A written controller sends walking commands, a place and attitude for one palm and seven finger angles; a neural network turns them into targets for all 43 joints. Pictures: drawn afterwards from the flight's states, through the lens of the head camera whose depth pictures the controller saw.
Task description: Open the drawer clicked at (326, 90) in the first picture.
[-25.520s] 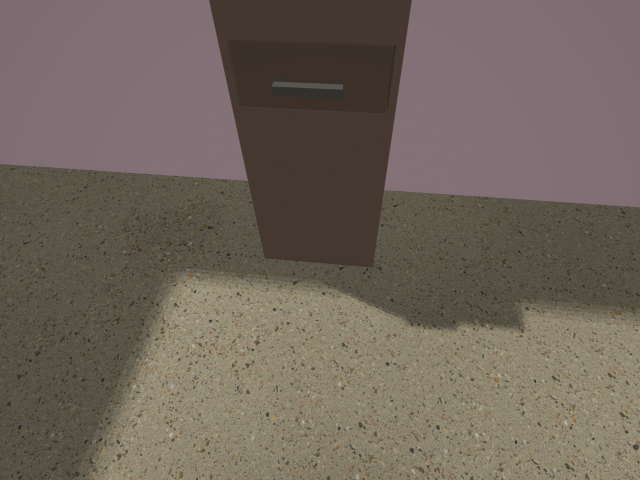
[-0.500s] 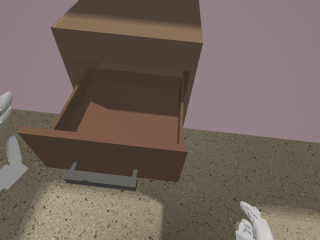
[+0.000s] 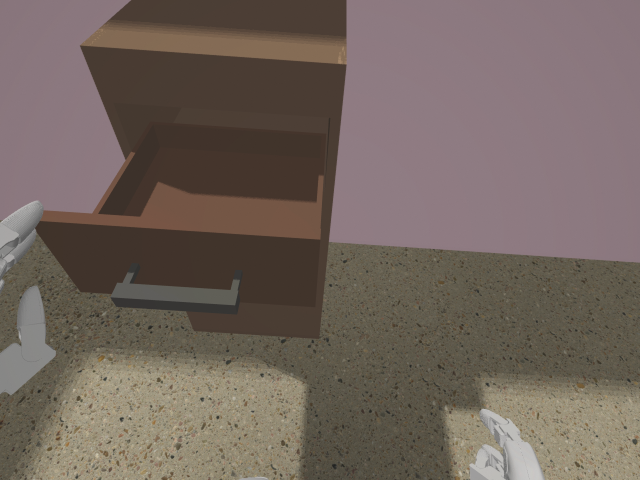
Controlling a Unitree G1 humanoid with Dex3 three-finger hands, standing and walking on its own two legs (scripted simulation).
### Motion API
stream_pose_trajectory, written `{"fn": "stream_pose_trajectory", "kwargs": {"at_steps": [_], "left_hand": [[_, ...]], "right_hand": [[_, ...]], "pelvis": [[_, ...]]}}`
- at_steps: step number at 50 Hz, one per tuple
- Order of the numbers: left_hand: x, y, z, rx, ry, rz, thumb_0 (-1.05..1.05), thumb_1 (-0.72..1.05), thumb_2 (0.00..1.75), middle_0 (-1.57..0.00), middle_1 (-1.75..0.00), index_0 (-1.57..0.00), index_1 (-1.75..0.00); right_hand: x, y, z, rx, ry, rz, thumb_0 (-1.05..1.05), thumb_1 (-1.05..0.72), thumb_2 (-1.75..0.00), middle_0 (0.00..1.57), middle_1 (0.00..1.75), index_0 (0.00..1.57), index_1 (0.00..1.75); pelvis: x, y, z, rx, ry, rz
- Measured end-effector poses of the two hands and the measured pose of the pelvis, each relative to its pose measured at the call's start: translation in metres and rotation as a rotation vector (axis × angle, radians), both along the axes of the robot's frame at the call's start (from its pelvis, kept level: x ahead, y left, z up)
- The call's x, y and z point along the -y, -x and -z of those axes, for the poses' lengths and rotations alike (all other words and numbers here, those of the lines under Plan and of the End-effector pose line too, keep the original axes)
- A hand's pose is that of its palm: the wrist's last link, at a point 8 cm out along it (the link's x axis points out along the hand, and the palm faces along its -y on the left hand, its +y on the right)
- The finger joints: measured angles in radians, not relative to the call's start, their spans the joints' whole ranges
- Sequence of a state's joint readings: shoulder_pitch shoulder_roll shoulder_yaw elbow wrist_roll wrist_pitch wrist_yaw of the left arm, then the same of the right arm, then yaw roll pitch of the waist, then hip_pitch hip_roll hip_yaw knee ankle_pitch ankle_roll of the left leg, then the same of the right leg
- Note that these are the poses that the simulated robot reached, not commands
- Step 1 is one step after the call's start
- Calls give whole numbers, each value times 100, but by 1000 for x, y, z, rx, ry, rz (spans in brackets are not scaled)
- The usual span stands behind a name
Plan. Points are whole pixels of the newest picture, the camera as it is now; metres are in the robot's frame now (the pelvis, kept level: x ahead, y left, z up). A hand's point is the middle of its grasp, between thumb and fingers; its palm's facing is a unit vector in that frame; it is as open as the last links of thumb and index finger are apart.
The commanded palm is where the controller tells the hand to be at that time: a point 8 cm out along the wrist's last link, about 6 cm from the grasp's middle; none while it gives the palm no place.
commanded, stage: step back with the hand held close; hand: left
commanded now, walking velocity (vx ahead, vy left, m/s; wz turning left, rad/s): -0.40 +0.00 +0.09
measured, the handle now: (181, 285) +0.37 +0.22 +0.00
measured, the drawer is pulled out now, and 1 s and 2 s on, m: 0.30 0.30 0.30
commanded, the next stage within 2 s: stop stepping back and stand still in 0.02 s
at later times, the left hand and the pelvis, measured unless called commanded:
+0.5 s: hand out of the picture +0.03 +0.24 +0.18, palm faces +0.46 -0.79 -0.40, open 7.4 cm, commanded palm -0.03 +0.27 +0.20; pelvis -0.14 -0.02 +0.01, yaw +3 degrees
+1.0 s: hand out of the picture +0.00 +0.23 +0.14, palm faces +0.41 -0.79 -0.45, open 7.4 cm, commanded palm none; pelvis -0.18 -0.02 -0.01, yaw +6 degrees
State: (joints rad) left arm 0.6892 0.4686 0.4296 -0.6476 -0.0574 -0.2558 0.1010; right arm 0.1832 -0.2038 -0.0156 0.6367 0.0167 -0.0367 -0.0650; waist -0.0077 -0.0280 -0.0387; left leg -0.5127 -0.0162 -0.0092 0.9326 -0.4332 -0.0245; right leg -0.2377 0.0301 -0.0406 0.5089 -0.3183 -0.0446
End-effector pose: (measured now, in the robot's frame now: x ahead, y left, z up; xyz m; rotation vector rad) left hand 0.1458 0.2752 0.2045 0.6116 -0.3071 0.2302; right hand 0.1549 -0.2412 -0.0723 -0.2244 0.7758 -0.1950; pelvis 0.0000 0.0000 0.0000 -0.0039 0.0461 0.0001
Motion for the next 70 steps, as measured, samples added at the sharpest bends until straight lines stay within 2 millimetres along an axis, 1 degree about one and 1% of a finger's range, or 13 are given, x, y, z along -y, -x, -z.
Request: {"fn": "stream_pose_trajectory", "kwargs": {"at_steps": [4,8,17,28,39,43,48,50,54,57,60,62,70], "left_hand": [[-16,17,17,3,93,-115,1,88,90,-22,-30,-22,-31],[-11,40,26,-7,132,-77,1,89,90,-21,-30,-21,-31],[17,119,-5,39,3,-38,1,88,90,-22,-30,-22,-31],[3,169,22,12,176,-186,1,89,90,-21,-30,-22,-31],[9,192,-4,58,-7,-146,1,89,90,-22,-30,-22,-31],[12,196,8,53,28,-170,1,89,90,-21,-30,-22,-31],[14,197,18,17,119,-182,1,88,90,-22,-30,-22,-31],[7,188,44,-64,125,-179,1,89,90,-21,-30,-21,-31],[-4,170,175,-534,332,-290,0,89,90,-20,-30,-21,-30],[23,192,269,-910,474,-338,0,90,90,-20,-30,-20,-30],[67,241,328,-1226,569,-323,1,91,90,-20,-30,-20,-30],[83,273,344,-1322,659,-372,-1,94,90,-20,-30,-21,-30],[61,345,346,-1525,678,-541,-3,98,89,-21,-30,-21,-30]], "right_hand": [[7,18,-4,-13,58,-14,1,-90,-90,20,30,21,30],[1,35,-9,16,59,-37,1,-91,-90,20,30,20,30],[-20,92,-4,109,-66,-116,1,-90,-90,20,30,21,30],[13,173,2,-29,23,-69,1,-90,-90,21,30,21,30],[7,191,11,27,-35,-68,1,-90,-90,20,30,21,30],[6,185,29,-19,-55,-104,1,-90,-90,20,30,21,30],[5,180,17,-40,-32,-105,1,-90,-90,20,30,21,30],[5,176,21,-25,-34,-141,1,-90,-90,20,30,21,30],[6,181,49,-112,-34,-169,0,-90,-90,20,30,21,30],[6,193,62,-182,-54,-169,0,-90,-90,20,30,21,30],[9,211,70,-270,-75,-127,0,-91,-90,20,30,21,30],[11,227,70,-347,-66,-108,0,-91,-90,20,30,21,30],[6,291,65,-606,-49,-64,0,-91,-90,20,30,20,30]], "pelvis": [[-4,22,0,-2,2,-33],[-5,56,3,9,-16,-32],[15,115,6,45,9,-40],[13,154,-4,29,-26,-65],[22,173,4,63,-12,-82],[25,180,12,77,4,-92],[21,177,3,66,-9,-92],[16,175,7,44,3,-105],[14,180,19,30,-17,-139],[23,179,23,43,-50,-136],[28,178,21,71,-36,-136],[29,178,17,76,-14,-143],[25,172,0,68,5,-142]]}}
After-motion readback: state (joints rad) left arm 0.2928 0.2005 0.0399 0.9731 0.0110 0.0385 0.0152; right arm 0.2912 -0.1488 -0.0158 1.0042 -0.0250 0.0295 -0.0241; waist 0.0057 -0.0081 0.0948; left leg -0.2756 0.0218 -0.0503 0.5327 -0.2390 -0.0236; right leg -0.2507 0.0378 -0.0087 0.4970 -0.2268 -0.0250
